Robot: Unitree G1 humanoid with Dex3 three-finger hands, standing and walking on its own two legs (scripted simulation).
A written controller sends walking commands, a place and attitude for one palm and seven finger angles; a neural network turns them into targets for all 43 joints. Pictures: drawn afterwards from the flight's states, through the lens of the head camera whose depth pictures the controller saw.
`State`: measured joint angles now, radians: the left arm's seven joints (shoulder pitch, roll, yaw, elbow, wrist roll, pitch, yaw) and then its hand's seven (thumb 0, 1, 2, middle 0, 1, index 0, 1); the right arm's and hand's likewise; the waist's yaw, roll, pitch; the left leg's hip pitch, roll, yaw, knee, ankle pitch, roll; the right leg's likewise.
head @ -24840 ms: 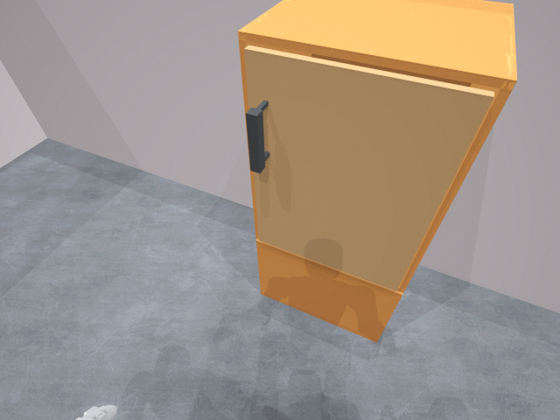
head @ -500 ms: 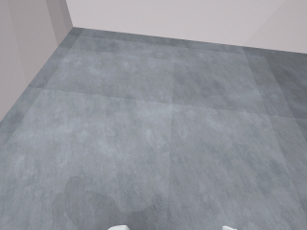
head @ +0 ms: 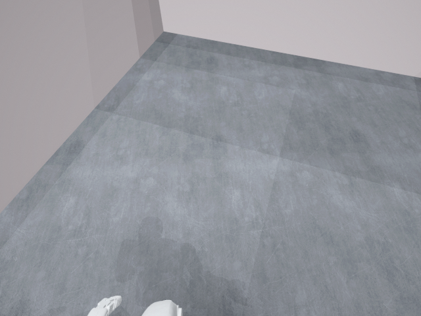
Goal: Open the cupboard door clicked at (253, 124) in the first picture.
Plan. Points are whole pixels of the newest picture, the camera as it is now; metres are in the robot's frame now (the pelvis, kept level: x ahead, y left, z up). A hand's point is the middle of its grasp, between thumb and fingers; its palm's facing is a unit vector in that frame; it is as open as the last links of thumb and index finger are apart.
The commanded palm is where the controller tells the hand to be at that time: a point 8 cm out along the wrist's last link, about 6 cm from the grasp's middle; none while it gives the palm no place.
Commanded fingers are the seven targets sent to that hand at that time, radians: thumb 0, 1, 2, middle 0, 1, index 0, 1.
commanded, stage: turn to face it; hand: left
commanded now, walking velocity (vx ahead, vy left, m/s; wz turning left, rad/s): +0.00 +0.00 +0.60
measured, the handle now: out of the picture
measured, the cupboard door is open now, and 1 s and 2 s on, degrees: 41 41 41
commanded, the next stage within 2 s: none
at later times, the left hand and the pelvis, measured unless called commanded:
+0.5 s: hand out of the picture +0.08 +0.23 -0.16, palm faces +0.30 -0.91 -0.29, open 7.4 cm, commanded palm none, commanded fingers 0.00 0.90 0.90 -0.20 -0.30 -0.20 -0.30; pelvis +0.05 -0.02 -0.01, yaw +17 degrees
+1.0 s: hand out of the picture +0.01 +0.19 -0.19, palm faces +0.59 -0.77 -0.24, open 7.4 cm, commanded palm none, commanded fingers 0.00 0.90 0.90 -0.20 -0.30 -0.20 -0.30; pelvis +0.08 -0.02 -0.02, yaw +36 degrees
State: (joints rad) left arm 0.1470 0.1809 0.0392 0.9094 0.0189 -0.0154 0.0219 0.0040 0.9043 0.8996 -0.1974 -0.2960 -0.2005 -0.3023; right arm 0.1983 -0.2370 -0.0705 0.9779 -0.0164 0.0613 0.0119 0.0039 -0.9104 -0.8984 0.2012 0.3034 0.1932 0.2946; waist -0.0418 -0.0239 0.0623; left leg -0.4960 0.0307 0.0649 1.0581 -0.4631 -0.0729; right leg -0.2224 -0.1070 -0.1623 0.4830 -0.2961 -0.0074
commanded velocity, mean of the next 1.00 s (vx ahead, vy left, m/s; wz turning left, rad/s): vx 0.00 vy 0.00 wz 0.60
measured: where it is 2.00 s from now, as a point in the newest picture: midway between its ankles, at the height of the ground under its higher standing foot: outside the picture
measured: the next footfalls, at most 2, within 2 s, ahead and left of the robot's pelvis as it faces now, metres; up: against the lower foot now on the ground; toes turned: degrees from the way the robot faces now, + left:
left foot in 0.18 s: +0.07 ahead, +0.13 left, +0.00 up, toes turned +13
right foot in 0.54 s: +0.15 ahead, -0.13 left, +0.00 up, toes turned +16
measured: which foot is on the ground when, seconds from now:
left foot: up 0.00-0.16, down 0.18-0.52, up 0.54-0.88, down 0.90-1.00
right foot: down 0.00-0.18, up 0.20-0.52, down 0.54-0.90, up 0.92-1.00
